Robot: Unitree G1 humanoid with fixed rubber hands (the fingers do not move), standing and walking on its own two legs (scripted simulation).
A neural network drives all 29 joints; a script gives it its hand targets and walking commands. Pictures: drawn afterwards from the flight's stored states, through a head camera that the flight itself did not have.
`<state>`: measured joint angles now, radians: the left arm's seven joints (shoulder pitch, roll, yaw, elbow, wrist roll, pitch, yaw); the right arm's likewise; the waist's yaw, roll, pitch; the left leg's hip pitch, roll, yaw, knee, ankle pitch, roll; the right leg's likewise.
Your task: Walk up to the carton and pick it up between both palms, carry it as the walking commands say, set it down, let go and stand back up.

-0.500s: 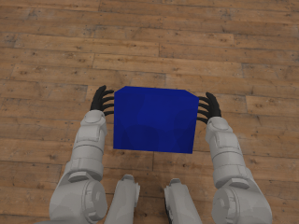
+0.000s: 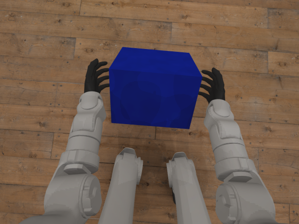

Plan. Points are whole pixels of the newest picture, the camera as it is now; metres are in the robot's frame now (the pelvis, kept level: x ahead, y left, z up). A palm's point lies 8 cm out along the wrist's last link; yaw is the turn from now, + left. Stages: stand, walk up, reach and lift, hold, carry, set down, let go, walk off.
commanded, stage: set down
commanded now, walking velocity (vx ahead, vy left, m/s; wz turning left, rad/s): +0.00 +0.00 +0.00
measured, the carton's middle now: (153, 85) +0.50 +0.02 -0.24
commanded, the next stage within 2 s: none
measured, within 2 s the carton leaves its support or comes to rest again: neither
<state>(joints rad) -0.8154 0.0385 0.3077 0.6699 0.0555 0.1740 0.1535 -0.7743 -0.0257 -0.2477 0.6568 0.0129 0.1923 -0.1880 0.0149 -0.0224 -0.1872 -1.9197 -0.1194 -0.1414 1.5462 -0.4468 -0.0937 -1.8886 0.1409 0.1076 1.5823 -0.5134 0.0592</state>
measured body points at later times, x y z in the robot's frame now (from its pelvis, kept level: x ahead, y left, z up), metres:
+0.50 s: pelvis -0.04 +0.00 -0.07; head +0.29 +0.00 +0.23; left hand +0.47 +0.17 -0.22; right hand +0.49 -0.15 -0.21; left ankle +0.10 +0.14 -0.51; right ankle +0.08 -0.13 -0.51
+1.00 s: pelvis -0.05 +0.01 -0.14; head +0.28 +0.01 +0.16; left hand +0.48 +0.16 -0.28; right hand +0.51 -0.16 -0.24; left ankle +0.10 +0.14 -0.51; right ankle +0.07 -0.12 -0.51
